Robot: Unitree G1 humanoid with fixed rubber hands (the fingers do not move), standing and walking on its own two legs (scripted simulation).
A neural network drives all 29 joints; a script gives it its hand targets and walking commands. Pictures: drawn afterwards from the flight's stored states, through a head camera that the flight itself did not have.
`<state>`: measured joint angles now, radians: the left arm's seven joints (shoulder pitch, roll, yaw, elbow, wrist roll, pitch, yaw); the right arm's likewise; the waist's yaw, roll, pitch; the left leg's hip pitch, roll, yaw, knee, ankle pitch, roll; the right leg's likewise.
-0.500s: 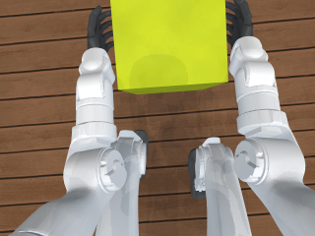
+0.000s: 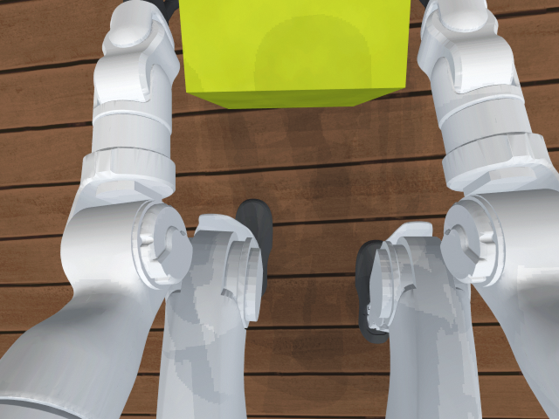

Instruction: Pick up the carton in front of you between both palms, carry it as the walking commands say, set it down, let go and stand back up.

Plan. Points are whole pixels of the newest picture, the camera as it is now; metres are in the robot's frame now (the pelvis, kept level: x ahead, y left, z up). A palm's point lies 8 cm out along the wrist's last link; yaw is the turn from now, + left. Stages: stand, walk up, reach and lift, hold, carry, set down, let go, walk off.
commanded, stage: set down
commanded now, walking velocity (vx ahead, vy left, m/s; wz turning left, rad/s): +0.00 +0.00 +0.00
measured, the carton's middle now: (291, 17) +0.55 +0.07 -0.23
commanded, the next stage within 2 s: none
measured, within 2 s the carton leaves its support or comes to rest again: rests again in 0.78 s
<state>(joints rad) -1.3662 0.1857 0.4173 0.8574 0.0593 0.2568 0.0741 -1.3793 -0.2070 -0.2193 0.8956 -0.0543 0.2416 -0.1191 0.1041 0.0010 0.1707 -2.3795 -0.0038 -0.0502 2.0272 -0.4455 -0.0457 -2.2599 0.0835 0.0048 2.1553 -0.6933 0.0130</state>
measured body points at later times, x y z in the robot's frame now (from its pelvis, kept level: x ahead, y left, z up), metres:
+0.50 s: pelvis -0.01 +0.00 -0.02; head +0.36 +0.00 +0.24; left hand +0.54 +0.21 -0.18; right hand +0.56 -0.09 -0.20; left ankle +0.13 +0.14 -0.36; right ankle +0.07 -0.11 -0.36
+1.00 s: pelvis -0.01 +0.00 -0.02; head +0.36 -0.01 +0.22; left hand +0.53 +0.23 -0.19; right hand +0.56 -0.09 -0.20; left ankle +0.13 +0.14 -0.36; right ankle +0.07 -0.11 -0.36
